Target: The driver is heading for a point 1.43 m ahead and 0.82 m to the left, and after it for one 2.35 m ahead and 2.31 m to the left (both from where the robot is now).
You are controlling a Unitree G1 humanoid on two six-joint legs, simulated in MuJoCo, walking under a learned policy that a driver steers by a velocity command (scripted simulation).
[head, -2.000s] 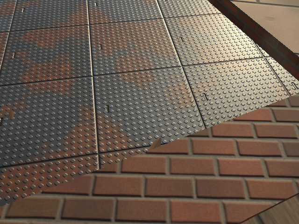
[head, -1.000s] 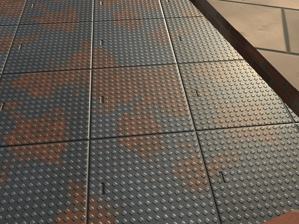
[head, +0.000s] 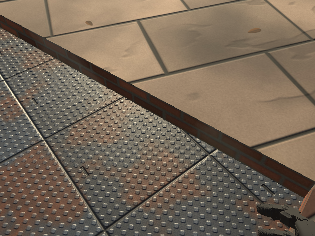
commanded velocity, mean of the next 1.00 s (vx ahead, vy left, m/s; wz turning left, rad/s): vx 0.09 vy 0.00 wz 0.38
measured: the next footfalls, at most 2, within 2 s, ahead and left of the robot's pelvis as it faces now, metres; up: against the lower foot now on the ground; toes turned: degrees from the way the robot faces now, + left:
left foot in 0.04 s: +0.20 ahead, +0.11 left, -0.15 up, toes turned -1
right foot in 0.44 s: +0.32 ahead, -0.12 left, -0.15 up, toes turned +14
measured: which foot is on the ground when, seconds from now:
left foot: up 0.00-0.02, down 0.04-0.44, up 0.46-0.90, down 0.92-1.00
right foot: down 0.00-0.06, up 0.08-0.42, down 0.44-0.92, up 0.94-1.00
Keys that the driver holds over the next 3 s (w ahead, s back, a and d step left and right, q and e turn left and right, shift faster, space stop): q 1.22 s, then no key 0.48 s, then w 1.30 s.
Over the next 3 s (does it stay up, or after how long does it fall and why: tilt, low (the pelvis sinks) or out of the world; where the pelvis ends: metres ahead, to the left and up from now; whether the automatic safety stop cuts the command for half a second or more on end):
stays up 0.66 0.40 -0.06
